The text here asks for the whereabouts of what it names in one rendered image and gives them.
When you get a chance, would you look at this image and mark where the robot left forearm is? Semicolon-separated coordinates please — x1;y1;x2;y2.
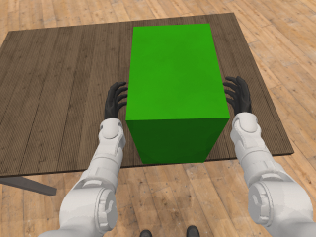
59;118;126;225

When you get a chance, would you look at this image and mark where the right robot hand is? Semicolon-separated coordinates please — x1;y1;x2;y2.
222;76;252;116

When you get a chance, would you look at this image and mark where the left robot hand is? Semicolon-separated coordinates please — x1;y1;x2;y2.
104;81;128;120

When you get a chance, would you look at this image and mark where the right robot upper arm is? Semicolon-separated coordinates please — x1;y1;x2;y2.
248;181;316;237

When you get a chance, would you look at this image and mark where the robot right forearm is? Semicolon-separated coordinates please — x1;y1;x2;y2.
230;112;313;219

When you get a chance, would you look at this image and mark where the left robot upper arm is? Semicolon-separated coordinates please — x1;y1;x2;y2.
38;187;118;237

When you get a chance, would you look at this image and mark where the robot right foot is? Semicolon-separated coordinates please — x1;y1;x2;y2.
186;225;200;237

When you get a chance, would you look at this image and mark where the table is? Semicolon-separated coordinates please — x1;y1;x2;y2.
0;12;295;196

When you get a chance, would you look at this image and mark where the carton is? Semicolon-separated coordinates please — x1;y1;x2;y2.
125;23;230;164

